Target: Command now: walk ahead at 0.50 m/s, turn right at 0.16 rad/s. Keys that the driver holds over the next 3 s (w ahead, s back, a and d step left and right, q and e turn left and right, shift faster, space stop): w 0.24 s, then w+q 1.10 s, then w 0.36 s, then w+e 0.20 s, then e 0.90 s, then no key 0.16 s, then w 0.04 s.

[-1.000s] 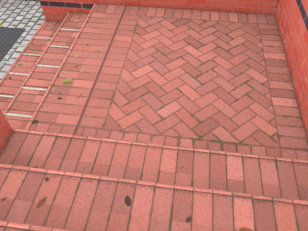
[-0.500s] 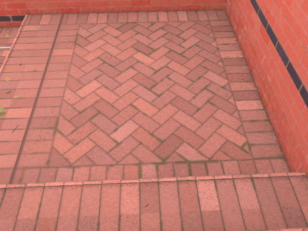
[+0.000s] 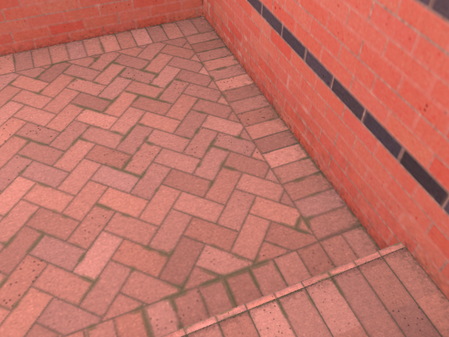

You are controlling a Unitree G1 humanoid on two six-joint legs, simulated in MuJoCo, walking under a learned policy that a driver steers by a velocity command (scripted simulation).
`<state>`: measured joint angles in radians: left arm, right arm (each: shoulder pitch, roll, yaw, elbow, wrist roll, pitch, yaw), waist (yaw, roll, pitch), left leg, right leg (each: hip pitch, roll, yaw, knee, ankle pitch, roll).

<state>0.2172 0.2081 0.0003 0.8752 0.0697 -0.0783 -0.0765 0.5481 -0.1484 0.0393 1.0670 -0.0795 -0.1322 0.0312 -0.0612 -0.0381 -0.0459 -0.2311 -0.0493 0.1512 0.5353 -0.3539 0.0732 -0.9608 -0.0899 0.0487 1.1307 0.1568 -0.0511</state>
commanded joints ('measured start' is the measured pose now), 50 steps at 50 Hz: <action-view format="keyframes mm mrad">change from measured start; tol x64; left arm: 1 -96 19 7 -89 1 -6 -14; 15 573 164 76 86 24 -47 38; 50 -118 9 -30 -100 22 -8 46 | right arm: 1 -2 -165 -25 -35 -5 -9 17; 50 -86 -105 -51 -136 3 -6 9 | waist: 1 62 79 71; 50 -1 23 84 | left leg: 1 -27 289 -237 -215 714 161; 12 -3 252 -141 169 1065 132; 14 -509 34 -98 924 -238 -26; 16 -797 9 -345 873 -163 32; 24 -160 124 -153 189 861 17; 32 -238 149 -124 -126 566 21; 37 1062 348 -462 121 1183 383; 39 716 369 -653 -99 313 326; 50 -388 38 -409 113 -79 178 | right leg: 1 120 24 -18 -192 65 16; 9 104 42 -60 -275 -361 -17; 15 1441 -282 485 -660 101 -400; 25 338 -26 -163 -592 -492 -96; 32 714 -205 13 -429 -488 -98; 37 117 71 -87 700 -961 110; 50 554 11 -26 -563 349 71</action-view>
